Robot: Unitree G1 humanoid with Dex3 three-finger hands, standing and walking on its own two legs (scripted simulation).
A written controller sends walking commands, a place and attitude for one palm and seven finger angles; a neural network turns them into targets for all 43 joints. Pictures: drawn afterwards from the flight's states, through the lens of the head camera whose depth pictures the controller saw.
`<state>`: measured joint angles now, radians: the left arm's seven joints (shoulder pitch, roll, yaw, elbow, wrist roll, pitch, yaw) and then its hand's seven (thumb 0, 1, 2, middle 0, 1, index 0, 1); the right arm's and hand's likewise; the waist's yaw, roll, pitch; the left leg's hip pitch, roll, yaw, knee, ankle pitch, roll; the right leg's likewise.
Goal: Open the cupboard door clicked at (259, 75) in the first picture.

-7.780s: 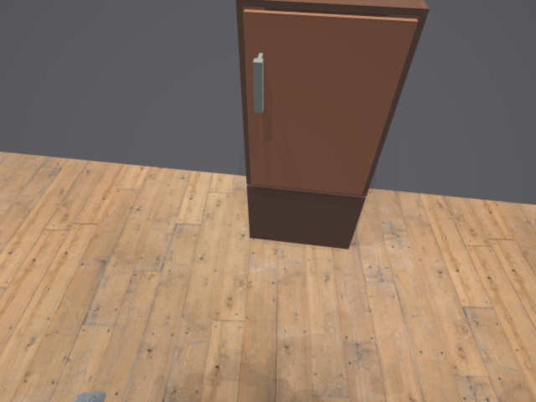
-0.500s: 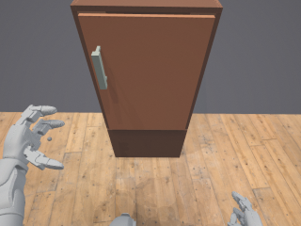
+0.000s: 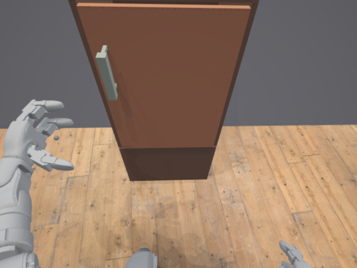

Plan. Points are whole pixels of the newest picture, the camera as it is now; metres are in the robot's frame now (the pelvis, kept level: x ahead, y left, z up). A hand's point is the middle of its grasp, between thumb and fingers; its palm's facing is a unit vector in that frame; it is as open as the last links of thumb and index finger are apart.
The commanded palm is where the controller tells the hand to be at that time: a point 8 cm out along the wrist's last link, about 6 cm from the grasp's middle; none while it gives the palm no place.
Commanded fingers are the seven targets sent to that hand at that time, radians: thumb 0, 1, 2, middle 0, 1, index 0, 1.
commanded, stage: move the hooked fingers beside the handle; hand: left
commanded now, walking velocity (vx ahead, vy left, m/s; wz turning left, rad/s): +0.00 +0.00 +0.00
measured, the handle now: (109, 73) +0.60 +0.23 +0.08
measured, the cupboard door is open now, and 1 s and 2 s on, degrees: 0 0 0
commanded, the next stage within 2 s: none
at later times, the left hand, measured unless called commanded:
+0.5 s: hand (64, 113) +0.43 +0.29 +0.10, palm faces +0.09 -1.00 +0.02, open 14.0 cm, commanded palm +0.41 +0.33 +0.09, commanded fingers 0.00 -0.50 0.30 -0.30 -1.20 -0.30 -1.20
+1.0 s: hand (79, 89) +0.51 +0.29 +0.09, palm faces +0.09 -1.00 +0.01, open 14.0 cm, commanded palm +0.51 +0.33 +0.09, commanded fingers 0.00 -0.50 0.30 -0.30 -1.20 -0.30 -1.20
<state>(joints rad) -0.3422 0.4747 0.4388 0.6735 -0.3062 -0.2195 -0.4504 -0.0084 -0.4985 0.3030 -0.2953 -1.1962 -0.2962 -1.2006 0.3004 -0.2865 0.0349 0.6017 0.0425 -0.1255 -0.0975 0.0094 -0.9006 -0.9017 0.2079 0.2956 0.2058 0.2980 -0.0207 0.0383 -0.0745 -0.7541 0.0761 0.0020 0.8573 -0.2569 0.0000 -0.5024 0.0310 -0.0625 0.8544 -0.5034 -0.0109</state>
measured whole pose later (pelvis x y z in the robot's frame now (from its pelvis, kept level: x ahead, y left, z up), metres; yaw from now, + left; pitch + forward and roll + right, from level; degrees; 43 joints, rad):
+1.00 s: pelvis +0.00 +0.01 -0.03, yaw -3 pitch +20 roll -5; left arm -0.98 0.79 0.53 1.29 -0.09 -0.29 -0.39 -0.01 -0.50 0.30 -0.29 -1.20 -0.30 -1.20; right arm 0.42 -0.29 0.05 0.64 0.01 0.04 -0.07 0.00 -0.90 -0.90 0.21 0.30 0.21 0.30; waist -0.18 0.03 -0.09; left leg -1.06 0.11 -0.01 1.01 -0.30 0.01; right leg -0.80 0.06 -0.05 0.98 -0.53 0.00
